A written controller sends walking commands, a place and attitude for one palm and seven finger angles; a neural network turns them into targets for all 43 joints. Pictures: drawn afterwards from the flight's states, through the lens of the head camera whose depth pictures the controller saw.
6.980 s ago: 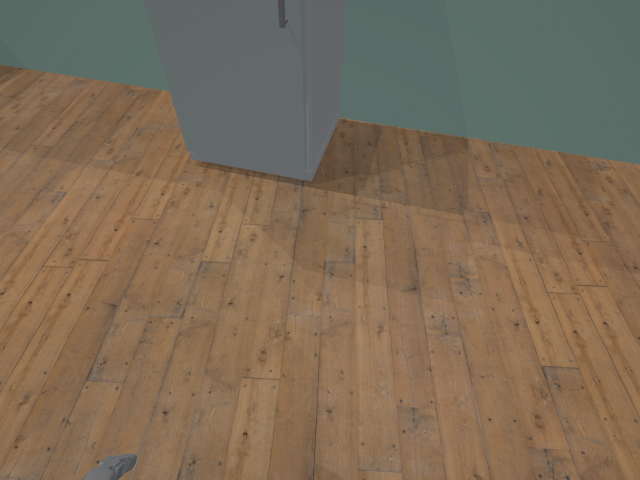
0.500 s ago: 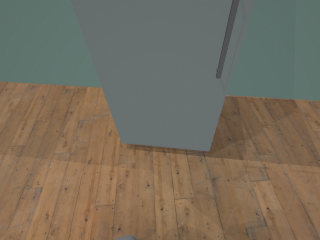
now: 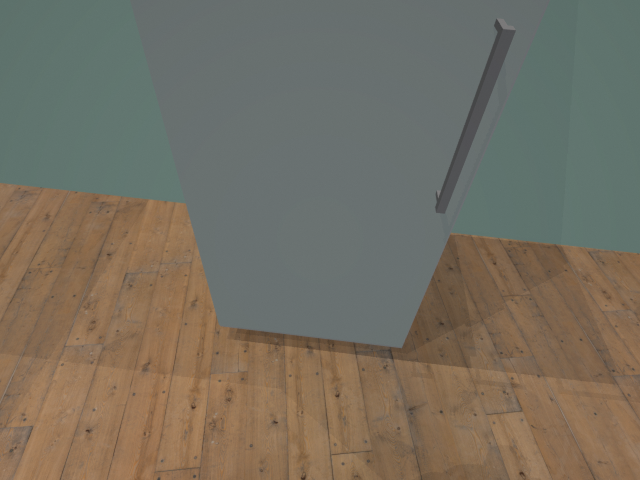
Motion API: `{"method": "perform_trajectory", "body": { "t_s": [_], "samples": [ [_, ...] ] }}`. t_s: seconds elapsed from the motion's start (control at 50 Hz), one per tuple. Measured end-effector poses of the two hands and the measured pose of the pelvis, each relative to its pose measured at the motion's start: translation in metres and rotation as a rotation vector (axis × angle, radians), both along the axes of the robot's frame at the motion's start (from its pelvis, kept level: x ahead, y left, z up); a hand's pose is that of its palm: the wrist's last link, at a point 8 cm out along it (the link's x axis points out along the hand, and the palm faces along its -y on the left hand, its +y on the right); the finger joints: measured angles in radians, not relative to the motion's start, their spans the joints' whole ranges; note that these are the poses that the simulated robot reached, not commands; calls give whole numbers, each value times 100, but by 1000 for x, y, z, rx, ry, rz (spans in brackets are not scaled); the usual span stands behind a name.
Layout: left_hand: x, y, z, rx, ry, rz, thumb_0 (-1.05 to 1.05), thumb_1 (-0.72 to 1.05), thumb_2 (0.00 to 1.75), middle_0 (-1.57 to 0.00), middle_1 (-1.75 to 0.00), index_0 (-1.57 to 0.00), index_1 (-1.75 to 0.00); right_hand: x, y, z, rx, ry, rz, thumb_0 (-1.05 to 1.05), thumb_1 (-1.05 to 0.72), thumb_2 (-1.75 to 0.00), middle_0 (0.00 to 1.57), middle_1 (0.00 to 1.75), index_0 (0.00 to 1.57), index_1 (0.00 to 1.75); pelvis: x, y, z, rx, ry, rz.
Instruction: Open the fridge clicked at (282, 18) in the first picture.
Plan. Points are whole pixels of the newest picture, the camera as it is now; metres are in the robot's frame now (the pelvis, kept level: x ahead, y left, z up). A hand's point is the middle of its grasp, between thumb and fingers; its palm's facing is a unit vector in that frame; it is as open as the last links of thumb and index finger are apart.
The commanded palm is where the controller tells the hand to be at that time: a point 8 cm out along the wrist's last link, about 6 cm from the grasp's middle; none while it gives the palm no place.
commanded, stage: take the last steps up to it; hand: right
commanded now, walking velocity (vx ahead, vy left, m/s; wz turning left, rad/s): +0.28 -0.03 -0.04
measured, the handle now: (465, 130) +0.65 -0.20 +0.13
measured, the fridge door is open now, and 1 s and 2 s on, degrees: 0 0 0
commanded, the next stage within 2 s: come to a stop and stand still in 0.38 s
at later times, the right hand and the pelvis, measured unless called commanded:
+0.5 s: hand out of the picture +0.16 -0.25 -0.18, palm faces +0.03 +0.99 -0.15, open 7.4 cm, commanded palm none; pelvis +0.14 -0.08 +0.01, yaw +2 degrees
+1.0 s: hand (475, 442) +0.24 -0.24 -0.17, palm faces +0.03 +0.97 -0.22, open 7.3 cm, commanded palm none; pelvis +0.16 -0.06 -0.01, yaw +0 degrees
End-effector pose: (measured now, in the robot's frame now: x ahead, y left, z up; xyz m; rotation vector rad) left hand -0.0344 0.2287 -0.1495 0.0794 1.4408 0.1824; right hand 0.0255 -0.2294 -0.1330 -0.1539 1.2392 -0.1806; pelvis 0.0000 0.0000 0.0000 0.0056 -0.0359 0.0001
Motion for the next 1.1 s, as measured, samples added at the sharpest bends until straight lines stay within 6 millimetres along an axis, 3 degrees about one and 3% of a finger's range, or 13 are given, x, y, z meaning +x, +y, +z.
{"method": "perform_trajectory", "body": {
  "t_s": [0.08, 0.18, 0.24, 0.3, 0.4, 0.52, 0.62, 0.72, 0.8, 0.88, 1.02, 1.1],
  "samples": [
    [61, -3, 9, 13, -94, -31, 0, 91, 90, -20, -30, -20, -30, -17, 0, -4, 32, 102, -26, 0, -93, -89, 20, 30, 20, 30, 22, -6, 3, 7, 10, -8],
    [140, -20, 15, 39, -183, -102, 0, 92, 90, -20, -30, -20, -30, -31, -7, -16, 87, 211, -81, 0, -91, -89, 20, 30, 20, 30, 54, -26, -1, 24, 15, -13],
    [186, -37, 15, 66, -241, -142, 0, 92, 90, -20, -30, -20, -30, -32, -18, -30, 118, 276, -112, 0, -91, -89, 20, 30, 20, 30, 77, -44, -11, 37, 13, -12],
    [213, -55, 17, 82, -292, -144, 0, 91, 90, -20, -30, -20, -30, -18, -32, -35, 127, 326, -97, 1, -91, -89, 20, 30, 20, 30, 94, -58, -14, 23, 3, 10],
    [219, -67, 28, 107, -293, -67, -2, 94, 90, -20, -30, -21, -30, 49, -58, -25, 103, 254, -37, 1, -91, -89, 19, 30, 19, 30, 119, -72, -1, 21, 3, 30],
    [199, -74, 25, 89, -170, -35, -2, 94, 90, -20, -30, -20, -30, 144, -74, -14, 61, 86, 3, 1, -91, -90, 19, 30, 19, 30, 148, -77, 6, 6, 7, 28],
    [179, -87, 13, 33, -51, -2, -1, 92, 90, -20, -30, -20, -30, 204, -68, -8, 32, 1, 35, 0, -91, -90, 19, 30, 19, 30, 168, -70, 4, -4, -6, 17],
    [170, -89, -6, -29, 25, 57, 0, 91, 90, -20, -30, -20, -30, 238, -50, -9, 3, -25, 77, 0, -91, -90, 19, 30, 19, 30, 184, -53, -6, -32, -13, 28],
    [173, -80, -18, -56, 47, 85, 0, 91, 90, -20, -30, -20, -30, 243, -35, -9, -10, -17, 95, 0, -91, -89, 19, 30, 19, 30, 184, -45, -12, -18, -3, 21],
    [185, -68, -18, -37, 36, 51, 0, 91, 90, -20, -30, -20, -30, 235, -36, -7, -19, -28, 61, 0, -92, -89, 20, 30, 20, 30, 174, -45, -11, -16, 7, 9],
    [212, -56, -6, 39, -85, -26, 0, 91, 90, -20, -30, -20, -30, 199, -58, -13, -7, -19, 22, 0, -91, -89, 20, 30, 20, 30, 152, -60, -11, -10, 18, 8],
    [212, -64, 4, 87, -156, -49, 0, 91, 90, -20, -30, -20, -30, 172, -78, -25, 19, 19, -2, 0, -91, -89, 20, 30, 20, 30, 142, -75, -14, -6, 6, 21]
  ]
}}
